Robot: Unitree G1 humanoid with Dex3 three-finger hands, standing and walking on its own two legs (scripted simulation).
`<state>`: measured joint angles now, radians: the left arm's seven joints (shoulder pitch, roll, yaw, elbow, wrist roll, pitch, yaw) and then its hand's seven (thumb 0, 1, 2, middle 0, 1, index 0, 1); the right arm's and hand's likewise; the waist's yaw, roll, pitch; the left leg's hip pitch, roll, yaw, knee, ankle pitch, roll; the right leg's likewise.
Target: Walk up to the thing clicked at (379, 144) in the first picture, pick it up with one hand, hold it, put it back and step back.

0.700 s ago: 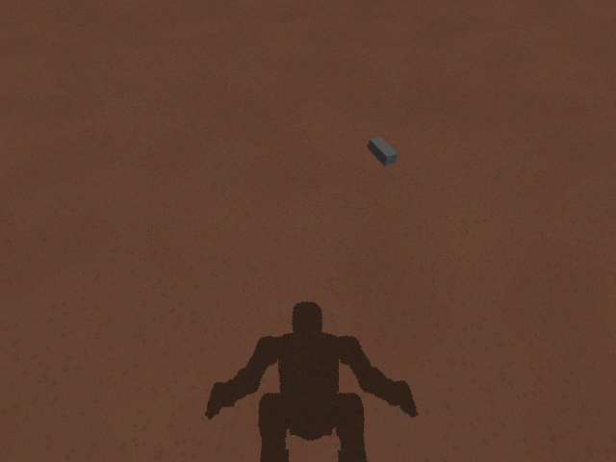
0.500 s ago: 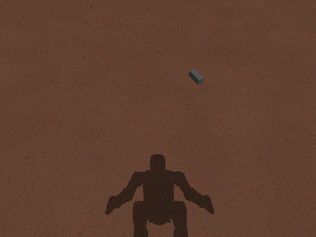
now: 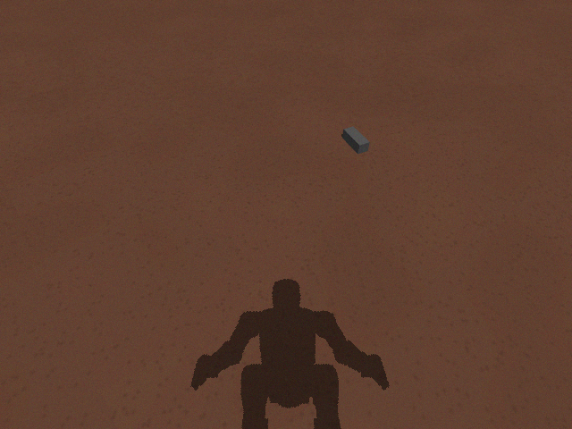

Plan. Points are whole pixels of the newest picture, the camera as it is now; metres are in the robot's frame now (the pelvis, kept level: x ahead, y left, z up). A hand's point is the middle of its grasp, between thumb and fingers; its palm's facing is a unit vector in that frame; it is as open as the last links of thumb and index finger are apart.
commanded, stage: stand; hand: left
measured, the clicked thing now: (355, 139) +1.69 -0.38 -0.75
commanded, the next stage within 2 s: walk up in 0.42 s
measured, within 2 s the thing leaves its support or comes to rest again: neither
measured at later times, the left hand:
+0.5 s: hand out of the picture +0.08 +0.25 -0.15, palm faces -0.08 -0.94 -0.33, open 7.4 cm
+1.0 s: hand (212, 344) +0.29 +0.15 -0.14, palm faces -0.33 -0.85 -0.42, open 7.4 cm
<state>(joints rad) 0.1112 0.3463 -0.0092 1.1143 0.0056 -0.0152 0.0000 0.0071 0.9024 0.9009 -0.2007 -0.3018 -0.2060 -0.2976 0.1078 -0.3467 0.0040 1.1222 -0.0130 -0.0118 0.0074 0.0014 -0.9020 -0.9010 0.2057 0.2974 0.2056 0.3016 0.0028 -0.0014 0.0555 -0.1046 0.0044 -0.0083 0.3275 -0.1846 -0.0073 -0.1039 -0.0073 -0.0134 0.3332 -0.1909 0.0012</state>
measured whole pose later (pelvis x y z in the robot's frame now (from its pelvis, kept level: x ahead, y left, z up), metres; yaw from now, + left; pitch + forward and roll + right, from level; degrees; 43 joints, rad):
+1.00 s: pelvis +0.16 -0.09 -0.02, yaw -26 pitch -4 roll +0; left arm 0.35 0.35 0.04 0.94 -0.01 -0.07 -0.02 0.01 0.90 0.90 -0.20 -0.30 -0.21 -0.30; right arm 0.13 -0.44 -0.06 0.83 -0.02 -0.01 0.13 0.01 -0.91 -0.90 0.20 0.30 0.20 0.30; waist 0.06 0.11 0.06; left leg -0.56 0.11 -0.02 1.06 -0.29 0.00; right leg -0.20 0.00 0.00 0.54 -0.28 -0.01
